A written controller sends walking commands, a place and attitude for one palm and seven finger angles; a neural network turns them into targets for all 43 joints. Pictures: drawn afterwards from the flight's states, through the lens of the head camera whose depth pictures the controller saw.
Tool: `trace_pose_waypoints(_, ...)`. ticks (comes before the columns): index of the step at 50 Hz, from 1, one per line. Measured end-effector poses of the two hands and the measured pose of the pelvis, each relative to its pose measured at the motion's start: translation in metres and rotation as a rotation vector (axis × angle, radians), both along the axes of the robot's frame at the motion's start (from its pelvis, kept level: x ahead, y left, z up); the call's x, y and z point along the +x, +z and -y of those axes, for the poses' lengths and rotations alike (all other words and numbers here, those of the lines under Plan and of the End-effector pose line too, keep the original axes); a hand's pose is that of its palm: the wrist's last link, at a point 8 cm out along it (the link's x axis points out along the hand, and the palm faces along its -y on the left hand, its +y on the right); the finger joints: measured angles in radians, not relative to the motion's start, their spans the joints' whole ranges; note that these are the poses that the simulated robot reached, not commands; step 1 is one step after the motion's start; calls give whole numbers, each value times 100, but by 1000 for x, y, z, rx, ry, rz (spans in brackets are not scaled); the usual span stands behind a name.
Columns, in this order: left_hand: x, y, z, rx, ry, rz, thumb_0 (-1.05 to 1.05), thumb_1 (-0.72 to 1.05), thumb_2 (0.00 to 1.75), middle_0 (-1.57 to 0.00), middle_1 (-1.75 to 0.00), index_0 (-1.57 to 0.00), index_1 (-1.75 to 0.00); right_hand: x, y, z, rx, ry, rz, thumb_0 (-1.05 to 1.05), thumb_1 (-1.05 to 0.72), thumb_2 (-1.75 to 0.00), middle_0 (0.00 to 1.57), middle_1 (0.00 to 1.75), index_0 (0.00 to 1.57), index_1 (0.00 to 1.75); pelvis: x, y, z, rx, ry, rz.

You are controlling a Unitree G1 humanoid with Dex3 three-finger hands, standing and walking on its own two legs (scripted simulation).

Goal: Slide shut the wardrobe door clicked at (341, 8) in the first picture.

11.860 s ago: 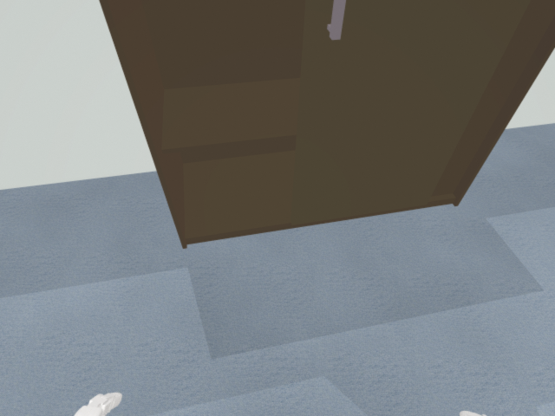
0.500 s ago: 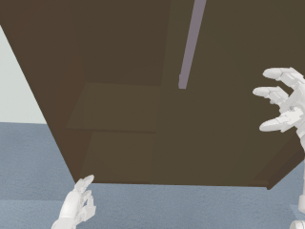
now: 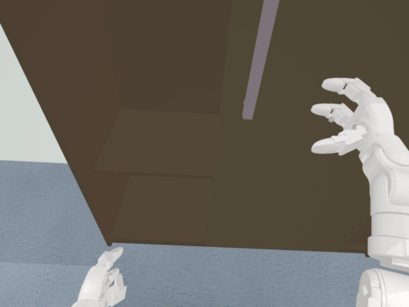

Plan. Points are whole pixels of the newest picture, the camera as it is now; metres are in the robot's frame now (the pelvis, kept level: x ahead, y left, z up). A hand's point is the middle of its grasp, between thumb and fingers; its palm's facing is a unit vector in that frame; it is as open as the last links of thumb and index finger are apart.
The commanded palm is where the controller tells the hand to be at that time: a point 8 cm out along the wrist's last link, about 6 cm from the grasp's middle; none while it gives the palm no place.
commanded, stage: move the hooked fingers beside the handle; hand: right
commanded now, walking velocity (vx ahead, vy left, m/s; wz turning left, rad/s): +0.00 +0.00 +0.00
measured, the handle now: (257, 58) +0.56 -0.09 +0.26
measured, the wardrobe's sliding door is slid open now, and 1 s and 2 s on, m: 0.48 0.48 0.48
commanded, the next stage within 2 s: none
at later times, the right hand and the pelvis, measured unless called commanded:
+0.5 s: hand (298, 91) +0.45 -0.16 +0.24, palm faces +0.00 +1.00 +0.02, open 14.0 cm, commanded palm +0.44 -0.21 +0.22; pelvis +0.00 +0.01 +0.00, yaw +1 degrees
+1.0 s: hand (289, 88) +0.50 -0.16 +0.22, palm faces +0.01 +1.00 +0.01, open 14.0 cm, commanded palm +0.47 -0.21 +0.22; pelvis +0.01 +0.00 +0.00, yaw +4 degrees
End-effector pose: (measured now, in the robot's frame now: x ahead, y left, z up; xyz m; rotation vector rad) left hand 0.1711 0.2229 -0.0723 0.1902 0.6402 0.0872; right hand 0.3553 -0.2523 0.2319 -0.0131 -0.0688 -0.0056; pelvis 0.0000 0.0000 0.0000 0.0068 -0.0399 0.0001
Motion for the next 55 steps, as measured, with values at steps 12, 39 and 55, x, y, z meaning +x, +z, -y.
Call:
trace_pose_waypoints(12, -41, -13, -21, 11, 87, -95, 2, 90, 90, -20, -30, -20, -30, 37, 5, -18, 21, -2, -36, -2, 51, -30, 30, 120, 30, 120, -2, 1, -3, 0, 14, -21)
trace_pose_waypoints(39, -155, -37, -48, 42, 242, -375, 1, 90, 90, -20, -30, -20, -30, 118, 2, -48, 41, 8, -40, -2, 50, -30, 30, 120, 30, 120, 1, -2, -6, 2, 40, -112)
trace_pose_waypoints(55, -150, -38, -40, 16, 268, -393, 1, 90, 90, -20, -30, -20, -30, 119, -10, -40, 31, 3, -1, -2, 50, -30, 30, 120, 30, 120, 18, -3, 1, 2, 63, -115)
